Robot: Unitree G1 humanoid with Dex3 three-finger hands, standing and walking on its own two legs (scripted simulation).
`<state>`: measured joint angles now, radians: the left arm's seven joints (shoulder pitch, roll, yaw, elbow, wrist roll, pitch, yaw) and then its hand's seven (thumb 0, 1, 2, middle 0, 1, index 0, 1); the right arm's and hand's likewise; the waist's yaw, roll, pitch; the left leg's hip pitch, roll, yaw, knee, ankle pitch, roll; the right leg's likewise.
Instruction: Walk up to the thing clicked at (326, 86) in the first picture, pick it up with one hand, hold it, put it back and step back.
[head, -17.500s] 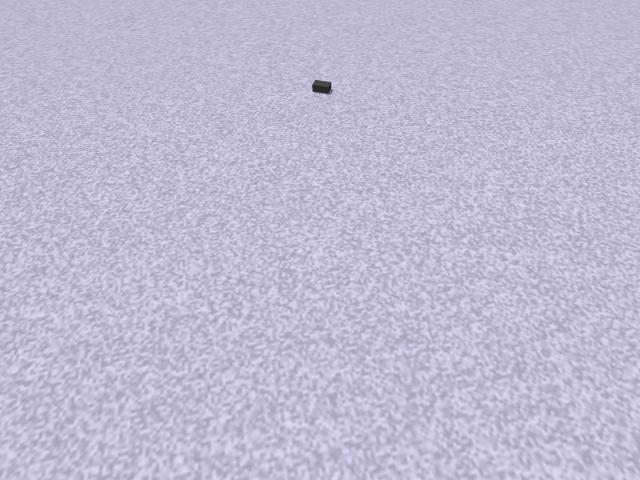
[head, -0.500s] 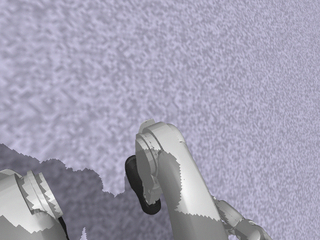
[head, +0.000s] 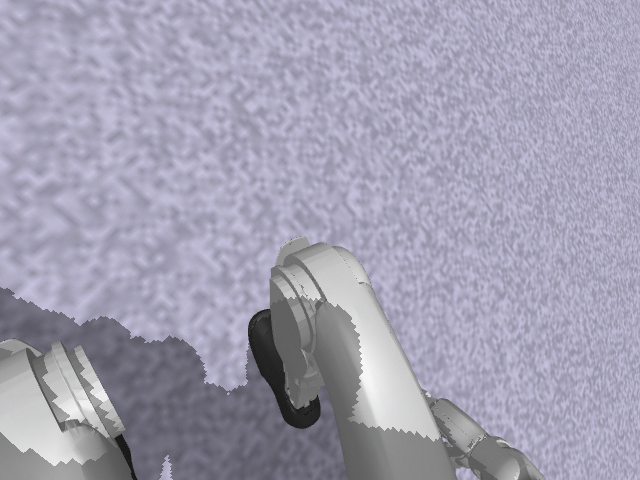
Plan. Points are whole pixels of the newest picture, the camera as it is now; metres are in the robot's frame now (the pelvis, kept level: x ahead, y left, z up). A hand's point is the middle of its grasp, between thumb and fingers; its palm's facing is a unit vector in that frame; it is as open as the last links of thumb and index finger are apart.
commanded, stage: close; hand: left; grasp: from above
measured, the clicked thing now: out of the picture +0.47 +0.35 -0.28
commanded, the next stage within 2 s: settle in 0.80 s
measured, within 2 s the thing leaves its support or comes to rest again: leaves its support in 1.22 s
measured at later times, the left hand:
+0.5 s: hand out of the picture +0.45 +0.34 -0.24, palm faces -0.46 -0.12 -0.88, open 9.3 cm
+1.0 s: hand out of the picture +0.46 +0.35 -0.24, palm faces -0.46 -0.12 -0.88, open 8.9 cm
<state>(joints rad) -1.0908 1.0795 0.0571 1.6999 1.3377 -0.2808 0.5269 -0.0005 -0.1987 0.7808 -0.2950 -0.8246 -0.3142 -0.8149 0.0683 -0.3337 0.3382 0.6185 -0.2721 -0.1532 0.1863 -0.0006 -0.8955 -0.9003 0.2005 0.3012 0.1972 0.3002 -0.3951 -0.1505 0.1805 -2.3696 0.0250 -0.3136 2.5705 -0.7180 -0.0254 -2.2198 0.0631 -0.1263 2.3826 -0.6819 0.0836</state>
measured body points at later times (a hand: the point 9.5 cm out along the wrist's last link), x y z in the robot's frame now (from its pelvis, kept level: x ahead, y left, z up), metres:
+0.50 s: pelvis +0.00 +0.00 +0.00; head +0.28 +0.14 +0.32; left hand +0.47 +0.35 -0.19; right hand +0.07 -0.25 -0.05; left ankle +0.06 +0.13 -0.27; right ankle +0.12 -0.14 -0.26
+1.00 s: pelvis +0.00 +0.00 +0.00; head +0.27 +0.14 +0.33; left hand +0.48 +0.35 -0.19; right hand +0.07 -0.25 -0.05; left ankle +0.06 +0.13 -0.27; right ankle +0.12 -0.14 -0.26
